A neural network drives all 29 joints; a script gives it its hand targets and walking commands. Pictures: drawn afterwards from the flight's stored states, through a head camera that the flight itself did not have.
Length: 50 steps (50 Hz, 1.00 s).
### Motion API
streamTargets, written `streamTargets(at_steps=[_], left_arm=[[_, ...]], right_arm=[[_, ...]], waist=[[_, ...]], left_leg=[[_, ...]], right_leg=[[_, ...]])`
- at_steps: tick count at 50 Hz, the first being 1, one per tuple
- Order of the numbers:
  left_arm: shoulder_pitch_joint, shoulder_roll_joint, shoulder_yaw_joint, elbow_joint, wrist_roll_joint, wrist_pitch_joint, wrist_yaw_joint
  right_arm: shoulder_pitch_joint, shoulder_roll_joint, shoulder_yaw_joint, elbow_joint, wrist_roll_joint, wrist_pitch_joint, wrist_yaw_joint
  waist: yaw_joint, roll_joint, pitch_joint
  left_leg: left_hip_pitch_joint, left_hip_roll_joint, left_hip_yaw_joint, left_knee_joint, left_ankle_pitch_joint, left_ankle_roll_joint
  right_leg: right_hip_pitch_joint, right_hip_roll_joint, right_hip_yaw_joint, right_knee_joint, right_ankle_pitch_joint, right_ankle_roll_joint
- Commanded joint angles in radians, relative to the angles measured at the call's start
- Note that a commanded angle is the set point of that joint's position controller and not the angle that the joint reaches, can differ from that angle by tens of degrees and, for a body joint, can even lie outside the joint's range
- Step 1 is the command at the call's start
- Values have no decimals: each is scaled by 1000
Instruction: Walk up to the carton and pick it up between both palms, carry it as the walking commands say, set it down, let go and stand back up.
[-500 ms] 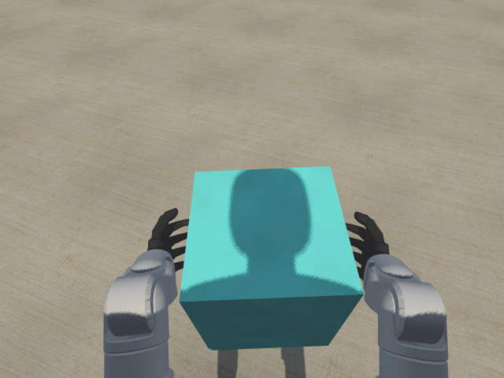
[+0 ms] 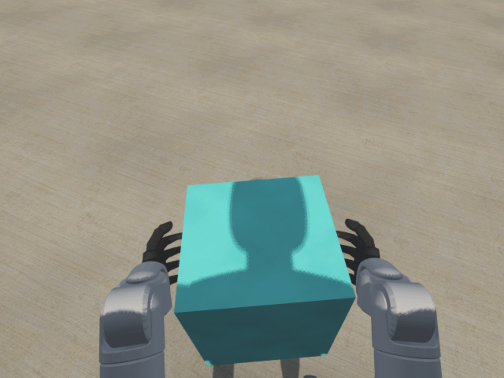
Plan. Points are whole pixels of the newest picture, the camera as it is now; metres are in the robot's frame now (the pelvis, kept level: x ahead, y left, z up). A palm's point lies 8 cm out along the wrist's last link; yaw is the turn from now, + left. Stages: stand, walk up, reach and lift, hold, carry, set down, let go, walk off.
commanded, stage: carry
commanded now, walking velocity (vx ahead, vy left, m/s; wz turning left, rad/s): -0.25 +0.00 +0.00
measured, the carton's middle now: (260, 274) +0.29 +0.01 +0.00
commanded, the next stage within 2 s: none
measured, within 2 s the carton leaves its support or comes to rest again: neither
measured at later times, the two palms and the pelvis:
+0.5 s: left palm out of the picture +0.08 +0.10 +0.09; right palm out of the picture +0.05 -0.20 +0.08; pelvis -0.20 -0.02 +0.00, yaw -3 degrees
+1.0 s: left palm out of the picture -0.12 +0.16 +0.08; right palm out of the picture -0.12 -0.14 +0.09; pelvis -0.39 +0.00 +0.00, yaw -1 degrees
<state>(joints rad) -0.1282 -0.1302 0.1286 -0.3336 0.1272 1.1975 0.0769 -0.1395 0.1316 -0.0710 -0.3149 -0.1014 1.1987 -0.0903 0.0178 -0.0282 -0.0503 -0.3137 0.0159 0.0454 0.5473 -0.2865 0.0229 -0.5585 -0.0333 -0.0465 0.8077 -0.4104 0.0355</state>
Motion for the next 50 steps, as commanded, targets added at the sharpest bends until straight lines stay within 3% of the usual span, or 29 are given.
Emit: streamTargets(at_steps=[1, 3, 6, 9, 12, 14, 15, 16, 17, 18, 19, 20, 21, 23, 26, 30, 32, 33, 34, 35, 36, 37, 38, 39, 41, 43, 45, 50], left_arm=[[-553, -937, -798, -114, -462, -13, -262], [-536, -927, -810, -121, -471, -9, -254], [-487, -896, -805, -107, -464, 2, -241], [-442, -889, -782, -65, -445, 10, -239], [-431, -890, -758, -34, -433, 13, -245], [-415, -898, -748, -23, -427, 11, -250], [-418, -900, -741, -20, -427, 11, -252], [-414, -900, -734, -17, -425, 13, -256], [-407, -896, -732, -16, -410, -5, -256], [-438, -923, -733, -39, -420, -2, -261], [-457, -923, -722, -50, -423, -3, -263], [-458, -917, -718, -75, -420, -7, -261], [-453, -909, -702, -85, -413, -11, -257], [-409, -881, -677, -79, -391, -12, -252], [-347, -856, -654, -36, -361, -4, -248], [-339, -854, -665, -7, -349, 7, -253], [-367, -865, -685, -12, -361, 7, -256], [-380, -871, -698, -19, -368, 6, -256], [-395, -880, -710, -25, -378, 4, -256], [-412, -887, -719, -27, -387, 2, -255], [-469, -897, -756, -84, -408, 2, -261], [-532, -907, -775, -109, -426, -4, -262], [-557, -928, -779, -110, -437, -9, -262], [-559, -937, -788, -106, -453, -11, -262], [-545, -932, -806, -117, -465, -10, -256], [-522, -913, -809, -115, -469, -4, -248], [-485, -892, -800, -100, -460, 4, -241], [-439, -886, -762, -40, -435, 14, -244]], right_arm=[[-457, 922, 636, -125, 378, -22, 262], [-415, 897, 616, -123, 361, -23, 257], [-348, 859, 594, -93, 342, -15, 253], [-339, 851, 596, -72, 340, -5, 255], [-357, 861, 617, -73, 347, -1, 258], [-381, 868, 639, -87, 358, 0, 257], [-386, 869, 649, -87, 360, 0, 256], [-389, 867, 661, -77, 356, -2, 257], [-453, 859, 695, -158, 380, -1, 260], [-522, 903, 700, -157, 390, -3, 261], [-541, 929, 701, -135, 402, -8, 262], [-539, 947, 715, -132, 418, -12, 265], [-527, 944, 725, -136, 425, -13, 266], [-528, 918, 740, -156, 444, -12, 259], [-489, 879, 730, -145, 431, 1, 246], [-445, 883, 707, -75, 411, 14, 251], [-432, 897, 695, -53, 404, 10, 255], [-422, 903, 687, -49, 399, 7, 256], [-418, 904, 679, -55, 395, 6, 257], [-410, 906, 664, -58, 394, 6, 260], [-410, 923, 660, -33, 369, -12, 264], [-433, 938, 658, -80, 387, -15, 267], [-442, 939, 647, -86, 388, -15, 267], [-452, 929, 639, -108, 379, -19, 265], [-440, 907, 621, -125, 366, -23, 258], [-390, 880, 602, -110, 350, -20, 254], [-351, 856, 590, -87, 339, -14, 253], [-354, 860, 606, -65, 341, -2, 256]], waist=[[-17, 159, -224], [-14, 199, -233], [-21, 220, -272], [-25, 241, -307], [-27, 268, -313], [-15, 227, -319], [-24, 169, -318], [-29, 30, -304], [-22, -316, -211], [-14, -250, -185], [-13, -151, -186], [-21, -75, -182], [-26, -103, -186], [-22, -141, -218], [-12, -168, -252], [5, -206, -282], [-6, -186, -288], [-9, -168, -293], [-4, -131, -310], [-7, -1, -304], [-21, 353, -217], [-30, 332, -220], [-33, 224, -219], [-23, 144, -217], [-13, 183, -226], [-16, 208, -240], [-20, 219, -271], [-26, 269, -308]], left_leg=[[38, 299, -158, -158, 525, 107], [104, 242, -117, -150, 467, 87], [202, 249, -166, -144, 487, 100], [228, 277, -231, -164, 470, 113], [228, 281, -256, -184, 444, 118], [162, 239, -205, -162, 392, 65], [67, 207, -175, -123, 296, 21], [-86, 158, -125, -49, 111, -20], [-266, 39, 40, 96, -186, -73], [-233, 31, 2, 368, -293, -63], [-243, -14, -39, 534, -287, -52], [-235, -18, -72, 623, -225, -51], [-269, -18, -81, 670, -168, -53], [-298, -29, -59, 678, -146, -84], [-286, -16, -15, 495, -198, -104], [-154, -33, 11, 215, -249, -80], [-66, -38, 28, 8, -130, -70], [22, -23, 30, -133, -30, -68], [144, 30, -18, -201, -4, -65], [255, 154, -144, -263, 12, -57], [193, 400, -356, -258, 332, 75], [98, 430, -315, -207, 562, 144], [53, 383, -260, -191, 597, 157], [23, 327, -190, -172, 543, 127], [82, 258, -122, -158, 464, 88], [144, 236, -124, -151, 447, 86], [205, 253, -171, -151, 466, 99], [231, 283, -252, -183, 447, 118]], right_leg=[[3, 23, 69, 398, -75, 9], [-35, 39, 54, 422, -48, 35], [-25, 38, 19, 274, -81, 57], [69, 50, 1, 77, -141, 31], [159, 62, -15, -137, -100, 3], [315, 46, -28, -414, 66, -6], [423, -10, 33, -500, 82, -8], [524, -154, 180, -545, 68, -25], [379, -406, 395, -548, 308, -166], [290, -408, 314, -492, 582, -229], [259, -360, 244, -461, 652, -223], [240, -296, 157, -435, 645, -176], [275, -257, 123, -415, 644, -150], [360, -216, 94, -385, 664, -147], [450, -239, 158, -374, 682, -176], [461, -273, 240, -393, 670, -192], [450, -262, 231, -382, 676, -175], [409, -240, 206, -373, 644, -136], [322, -209, 183, -349, 531, -89], [183, -159, 143, -271, 307, -44], [-6, -25, -33, -181, 11, 19], [31, -26, -2, 84, -157, 18], [30, 16, 42, 255, -151, 9], [29, 21, 70, 353, -107, 8], [-23, 34, 66, 423, -49, 24], [-39, 41, 47, 383, -47, 48], [-21, 39, 21, 264, -79, 56], [132, 58, -8, -74, -119, 10]])
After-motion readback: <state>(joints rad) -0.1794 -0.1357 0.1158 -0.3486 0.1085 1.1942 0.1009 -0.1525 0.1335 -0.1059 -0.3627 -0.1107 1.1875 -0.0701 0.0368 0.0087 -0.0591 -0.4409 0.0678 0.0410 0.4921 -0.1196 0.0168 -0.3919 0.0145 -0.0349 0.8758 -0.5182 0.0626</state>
